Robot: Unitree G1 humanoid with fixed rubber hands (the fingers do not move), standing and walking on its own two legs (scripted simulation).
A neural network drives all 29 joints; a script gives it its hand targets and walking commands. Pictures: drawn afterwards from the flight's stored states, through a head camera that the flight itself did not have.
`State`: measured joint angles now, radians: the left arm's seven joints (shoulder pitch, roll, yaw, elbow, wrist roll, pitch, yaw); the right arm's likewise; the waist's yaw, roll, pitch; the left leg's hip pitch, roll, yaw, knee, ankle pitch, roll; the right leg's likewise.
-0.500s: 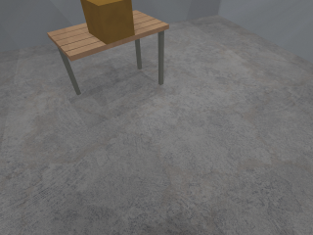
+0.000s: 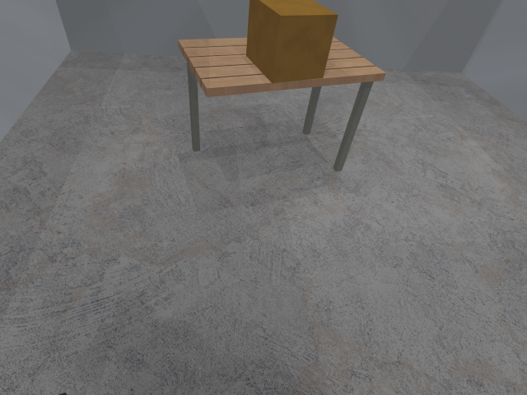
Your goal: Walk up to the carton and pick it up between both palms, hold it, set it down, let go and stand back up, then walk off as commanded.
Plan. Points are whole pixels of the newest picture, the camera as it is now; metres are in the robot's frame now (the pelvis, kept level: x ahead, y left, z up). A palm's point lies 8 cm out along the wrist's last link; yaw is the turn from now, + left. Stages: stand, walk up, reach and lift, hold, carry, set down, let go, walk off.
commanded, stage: walk up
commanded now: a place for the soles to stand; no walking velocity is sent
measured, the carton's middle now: (287, 37) +1.51 -0.14 +0.01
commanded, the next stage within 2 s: none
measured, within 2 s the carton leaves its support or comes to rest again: neither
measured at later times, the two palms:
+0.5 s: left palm (80, 349) +0.24 +0.29 -0.07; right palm (430, 276) +0.39 -0.36 -0.08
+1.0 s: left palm (155, 236) +0.49 +0.23 -0.11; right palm (449, 220) +0.55 -0.48 -0.08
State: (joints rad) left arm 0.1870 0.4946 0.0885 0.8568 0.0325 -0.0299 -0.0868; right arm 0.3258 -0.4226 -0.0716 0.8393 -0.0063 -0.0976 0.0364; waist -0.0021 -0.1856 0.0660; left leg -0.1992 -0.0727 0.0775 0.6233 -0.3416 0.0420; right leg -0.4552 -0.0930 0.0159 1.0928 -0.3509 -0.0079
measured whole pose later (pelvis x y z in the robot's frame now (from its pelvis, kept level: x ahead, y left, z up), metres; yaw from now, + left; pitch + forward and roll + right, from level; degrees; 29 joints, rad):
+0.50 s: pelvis +0.22 -0.06 -0.01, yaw +10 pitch -3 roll -3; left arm 0.25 0.44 0.10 0.76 0.02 -0.06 -0.08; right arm 0.28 -0.49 -0.05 0.80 0.00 -0.11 0.02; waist 0.07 0.07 0.06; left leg -0.52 0.07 0.05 0.98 -0.43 0.02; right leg -0.31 -0.06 -0.20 0.72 -0.35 -0.02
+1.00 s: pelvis +0.43 -0.12 -0.03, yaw +13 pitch -3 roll +0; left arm 0.18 0.48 0.11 0.78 0.03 -0.03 -0.12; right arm 0.37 -0.53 -0.08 0.81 -0.01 -0.12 -0.02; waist -0.04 -0.05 0.06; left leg -0.31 0.15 -0.02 0.96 -0.54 -0.01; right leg -0.52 -0.08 -0.08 0.88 -0.28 0.00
